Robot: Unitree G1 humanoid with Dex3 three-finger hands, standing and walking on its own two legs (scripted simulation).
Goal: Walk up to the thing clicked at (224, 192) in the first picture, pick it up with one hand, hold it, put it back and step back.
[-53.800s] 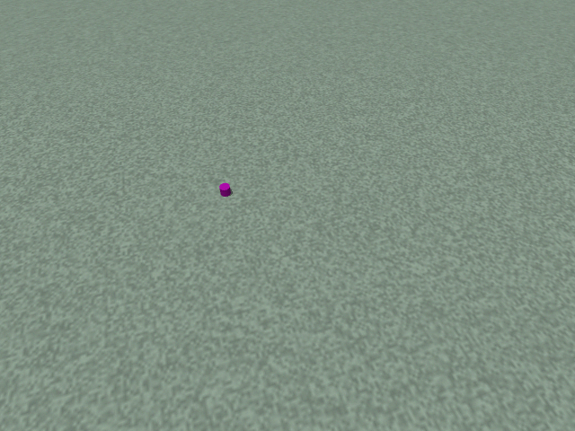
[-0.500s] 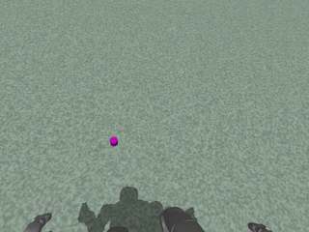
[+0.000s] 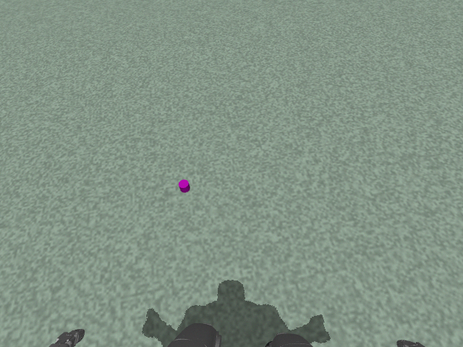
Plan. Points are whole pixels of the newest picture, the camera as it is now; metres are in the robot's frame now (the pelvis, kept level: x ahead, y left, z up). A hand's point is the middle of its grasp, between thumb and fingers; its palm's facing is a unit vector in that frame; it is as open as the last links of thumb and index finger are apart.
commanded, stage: step back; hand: left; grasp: from above
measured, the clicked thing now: (184, 186) +0.88 +0.27 -0.74
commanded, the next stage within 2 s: stand in 1.58 s
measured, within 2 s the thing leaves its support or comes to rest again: neither
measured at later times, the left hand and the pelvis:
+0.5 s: hand out of the picture -0.10 +0.25 -0.17, palm faces -0.04 -0.93 -0.38, open 7.4 cm; pelvis -0.18 -0.02 -0.01, yaw -2 degrees
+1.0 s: hand out of the picture -0.18 +0.26 -0.15, palm faces +0.05 -0.92 -0.38, open 7.4 cm; pelvis -0.23 -0.02 +0.00, yaw +3 degrees
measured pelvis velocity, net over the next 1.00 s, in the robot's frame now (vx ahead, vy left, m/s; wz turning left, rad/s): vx -0.23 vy -0.02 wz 0.05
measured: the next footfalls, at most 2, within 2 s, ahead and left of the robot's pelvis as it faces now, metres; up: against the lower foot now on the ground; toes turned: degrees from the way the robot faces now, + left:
left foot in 0.12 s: -0.05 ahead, +0.12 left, +0.00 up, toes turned +1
right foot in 0.50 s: -0.19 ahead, -0.14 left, +0.00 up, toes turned +1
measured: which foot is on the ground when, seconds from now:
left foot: up 0.00-0.10, down 0.12-0.54, up 0.56-0.82, down 0.84-1.00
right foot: down 0.00-0.14, up 0.16-0.48, down 0.50-0.88, up 0.90-1.00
